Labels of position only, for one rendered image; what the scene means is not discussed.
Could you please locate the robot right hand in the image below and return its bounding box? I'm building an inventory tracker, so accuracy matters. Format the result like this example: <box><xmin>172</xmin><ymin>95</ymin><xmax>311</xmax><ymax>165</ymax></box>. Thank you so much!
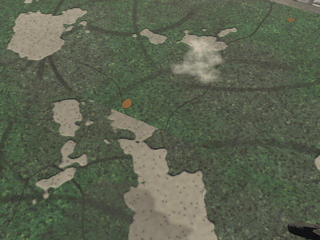
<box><xmin>287</xmin><ymin>222</ymin><xmax>320</xmax><ymax>240</ymax></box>

